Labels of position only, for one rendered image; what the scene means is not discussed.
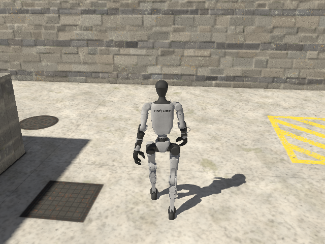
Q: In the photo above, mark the robot head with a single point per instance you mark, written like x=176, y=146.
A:
x=161, y=89

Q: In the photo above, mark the right robot forearm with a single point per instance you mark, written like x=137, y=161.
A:
x=184, y=132

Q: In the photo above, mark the left robot forearm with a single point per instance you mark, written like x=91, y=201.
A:
x=139, y=139

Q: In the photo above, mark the robot right upper arm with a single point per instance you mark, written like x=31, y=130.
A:
x=180, y=115

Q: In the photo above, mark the robot left shin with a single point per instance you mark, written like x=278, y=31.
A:
x=152, y=177

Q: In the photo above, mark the robot left upper arm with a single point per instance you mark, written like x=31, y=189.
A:
x=144, y=116

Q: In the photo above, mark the robot left hand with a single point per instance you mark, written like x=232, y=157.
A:
x=135, y=156

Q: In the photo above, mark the robot right hand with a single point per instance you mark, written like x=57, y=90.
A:
x=184, y=141

